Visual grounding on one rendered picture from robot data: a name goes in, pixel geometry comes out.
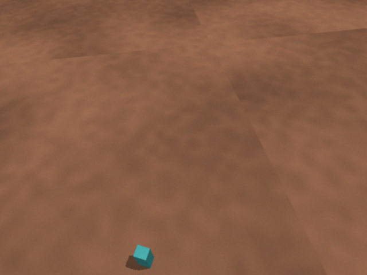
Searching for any carton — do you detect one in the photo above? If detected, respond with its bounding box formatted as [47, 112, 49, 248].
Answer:
[133, 245, 154, 268]

